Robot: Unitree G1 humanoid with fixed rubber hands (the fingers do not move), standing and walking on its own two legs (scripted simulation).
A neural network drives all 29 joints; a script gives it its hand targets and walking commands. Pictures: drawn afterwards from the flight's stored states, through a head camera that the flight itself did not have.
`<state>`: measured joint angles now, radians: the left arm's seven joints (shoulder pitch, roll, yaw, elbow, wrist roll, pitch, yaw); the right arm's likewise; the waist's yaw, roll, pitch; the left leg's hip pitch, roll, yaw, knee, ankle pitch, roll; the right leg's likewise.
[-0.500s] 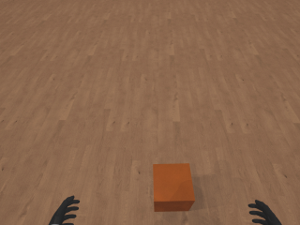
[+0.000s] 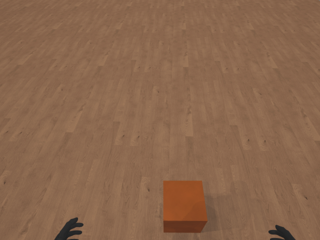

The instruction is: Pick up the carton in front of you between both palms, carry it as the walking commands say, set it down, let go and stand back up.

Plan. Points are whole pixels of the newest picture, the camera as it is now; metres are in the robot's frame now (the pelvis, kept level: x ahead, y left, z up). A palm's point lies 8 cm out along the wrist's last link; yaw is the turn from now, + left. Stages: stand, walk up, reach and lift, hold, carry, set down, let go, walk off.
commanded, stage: stand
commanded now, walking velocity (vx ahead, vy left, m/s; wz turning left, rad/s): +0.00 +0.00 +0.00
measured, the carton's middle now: (182, 207) +0.41 -0.07 -0.65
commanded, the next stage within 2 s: none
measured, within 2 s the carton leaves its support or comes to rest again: neither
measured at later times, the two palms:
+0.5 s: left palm out of the picture +0.08 +0.30 -0.10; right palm out of the picture +0.09 -0.30 -0.09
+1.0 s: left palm out of the picture +0.06 +0.31 -0.10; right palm out of the picture +0.06 -0.31 -0.09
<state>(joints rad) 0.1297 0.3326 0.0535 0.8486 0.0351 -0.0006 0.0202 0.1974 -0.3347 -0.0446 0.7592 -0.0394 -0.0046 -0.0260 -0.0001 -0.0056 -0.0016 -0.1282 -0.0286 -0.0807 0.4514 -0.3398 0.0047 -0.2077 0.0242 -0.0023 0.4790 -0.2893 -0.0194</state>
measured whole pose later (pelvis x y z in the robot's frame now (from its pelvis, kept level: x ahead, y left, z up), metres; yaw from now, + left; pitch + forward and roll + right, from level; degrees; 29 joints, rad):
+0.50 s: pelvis -0.02 +0.00 +0.00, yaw +1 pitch -1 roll +0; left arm 0.14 0.35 0.05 0.96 0.03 -0.01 0.01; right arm 0.18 -0.36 -0.03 0.86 -0.03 0.00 -0.03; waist 0.01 0.00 0.03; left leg -0.09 -0.02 -0.09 0.41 -0.29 0.00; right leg -0.16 0.02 -0.01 0.42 -0.24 -0.02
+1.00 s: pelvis -0.03 +0.00 +0.01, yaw +0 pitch -2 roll +0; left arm 0.10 0.37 0.04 1.03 0.02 -0.01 0.01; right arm 0.16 -0.38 -0.01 0.95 -0.02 -0.01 -0.02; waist 0.01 -0.01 0.04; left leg -0.07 -0.02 -0.08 0.36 -0.24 0.00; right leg -0.14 0.02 0.00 0.36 -0.19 -0.02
